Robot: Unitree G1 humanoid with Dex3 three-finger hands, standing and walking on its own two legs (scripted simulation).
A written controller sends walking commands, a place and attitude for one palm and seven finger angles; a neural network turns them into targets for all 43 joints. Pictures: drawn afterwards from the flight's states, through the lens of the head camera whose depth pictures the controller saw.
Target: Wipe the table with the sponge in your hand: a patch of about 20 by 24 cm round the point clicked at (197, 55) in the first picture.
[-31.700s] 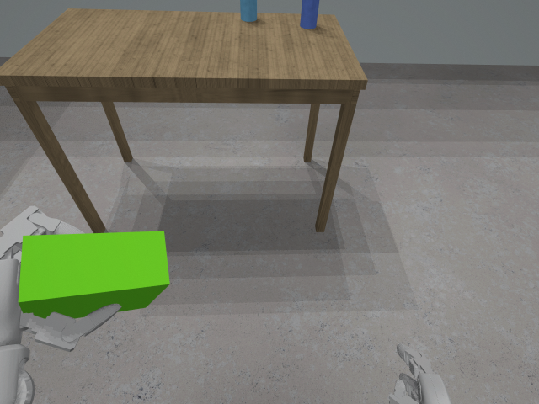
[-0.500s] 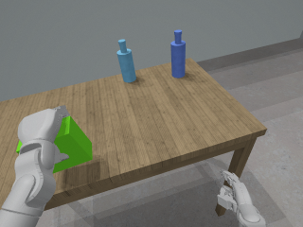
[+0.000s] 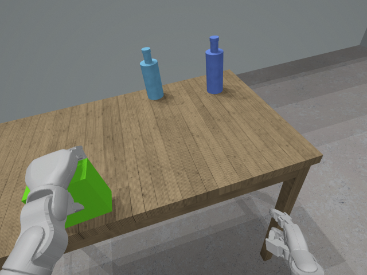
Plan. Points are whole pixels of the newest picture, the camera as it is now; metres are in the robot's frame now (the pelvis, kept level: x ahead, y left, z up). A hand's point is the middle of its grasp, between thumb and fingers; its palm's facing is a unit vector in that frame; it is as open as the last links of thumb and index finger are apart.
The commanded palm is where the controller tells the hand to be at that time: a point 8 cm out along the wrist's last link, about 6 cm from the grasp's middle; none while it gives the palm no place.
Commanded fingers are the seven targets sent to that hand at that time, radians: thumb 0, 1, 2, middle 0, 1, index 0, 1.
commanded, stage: lower the sponge onto the table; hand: left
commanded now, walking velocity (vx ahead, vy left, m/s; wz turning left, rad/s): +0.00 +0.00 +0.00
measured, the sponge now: (77, 200) +0.23 +0.29 +0.06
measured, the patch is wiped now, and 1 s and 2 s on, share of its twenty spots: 0.00 0.20 0.45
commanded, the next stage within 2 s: wipe forward along the first lane in 0.16 s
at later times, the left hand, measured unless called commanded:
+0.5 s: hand (75, 177) +0.26 +0.30 +0.10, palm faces +0.01 -0.04 -1.00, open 10.3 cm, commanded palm +0.24 +0.29 +0.17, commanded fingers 0.00 0.10 1.30 -1.20 -1.60 -1.20 -1.60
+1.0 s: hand (77, 163) +0.31 +0.32 +0.10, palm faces -0.01 -0.02 -1.00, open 10.3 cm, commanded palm +0.29 +0.32 +0.15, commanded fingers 0.00 0.10 1.30 -1.20 -1.60 -1.20 -1.60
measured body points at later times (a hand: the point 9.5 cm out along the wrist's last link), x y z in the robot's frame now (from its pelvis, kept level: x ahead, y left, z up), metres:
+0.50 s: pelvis +0.00 +0.00 +0.00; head -0.02 -0.05 +0.45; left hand +0.26 +0.30 +0.16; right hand +0.24 -0.20 -0.08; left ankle +0.03 +0.13 -0.74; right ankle +0.01 -0.09 -0.74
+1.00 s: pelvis +0.01 +0.00 +0.00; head +0.01 -0.04 +0.45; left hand +0.30 +0.32 +0.16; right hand +0.23 -0.22 -0.10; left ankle +0.03 +0.13 -0.74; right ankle +0.01 -0.09 -0.74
